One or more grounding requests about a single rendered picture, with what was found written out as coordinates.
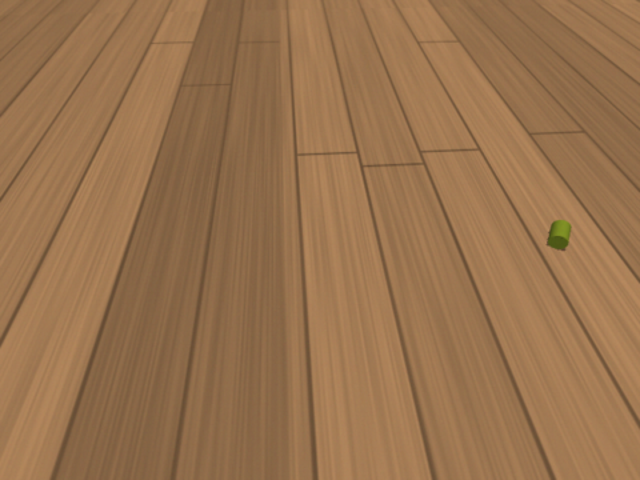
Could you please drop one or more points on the can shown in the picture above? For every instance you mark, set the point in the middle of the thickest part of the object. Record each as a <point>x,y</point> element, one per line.
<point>559,234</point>

